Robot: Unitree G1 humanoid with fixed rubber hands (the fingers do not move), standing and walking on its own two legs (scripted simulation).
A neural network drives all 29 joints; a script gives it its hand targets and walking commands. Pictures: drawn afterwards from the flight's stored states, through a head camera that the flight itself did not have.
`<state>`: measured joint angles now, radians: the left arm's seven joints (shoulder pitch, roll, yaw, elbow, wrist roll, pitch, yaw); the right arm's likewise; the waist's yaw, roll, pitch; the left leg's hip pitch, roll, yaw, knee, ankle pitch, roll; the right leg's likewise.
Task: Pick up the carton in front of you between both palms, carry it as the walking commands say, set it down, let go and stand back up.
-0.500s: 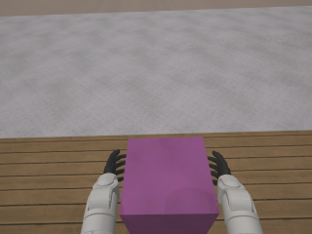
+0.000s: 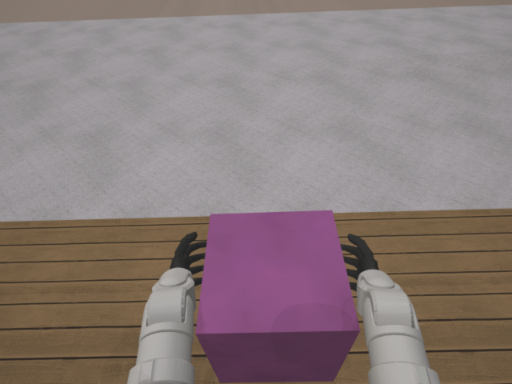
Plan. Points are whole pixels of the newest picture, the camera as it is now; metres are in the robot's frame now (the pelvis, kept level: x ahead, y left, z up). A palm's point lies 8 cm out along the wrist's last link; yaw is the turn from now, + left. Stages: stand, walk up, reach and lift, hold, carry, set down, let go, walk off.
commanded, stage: reach and lift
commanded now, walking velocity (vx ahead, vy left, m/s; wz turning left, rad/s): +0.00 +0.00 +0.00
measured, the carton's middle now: (273, 300) +0.30 +0.00 -0.04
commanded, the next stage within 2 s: hold in 0.52 s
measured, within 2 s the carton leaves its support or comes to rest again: neither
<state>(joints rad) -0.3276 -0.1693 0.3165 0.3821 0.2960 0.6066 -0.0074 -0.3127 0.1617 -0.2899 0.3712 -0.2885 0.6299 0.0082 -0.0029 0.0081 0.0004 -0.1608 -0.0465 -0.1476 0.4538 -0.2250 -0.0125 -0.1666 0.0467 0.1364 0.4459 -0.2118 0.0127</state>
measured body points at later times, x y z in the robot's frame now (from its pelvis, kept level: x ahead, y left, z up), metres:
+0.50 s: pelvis +0.02 +0.00 +0.01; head -0.02 +0.00 +0.45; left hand +0.32 +0.15 +0.03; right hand +0.31 -0.15 +0.03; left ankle +0.02 +0.13 -0.74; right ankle +0.02 -0.13 -0.74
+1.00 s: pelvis +0.00 +0.00 +0.00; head -0.04 +0.00 +0.45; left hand +0.31 +0.15 +0.05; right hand +0.30 -0.15 +0.04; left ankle +0.02 +0.13 -0.74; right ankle +0.02 -0.13 -0.74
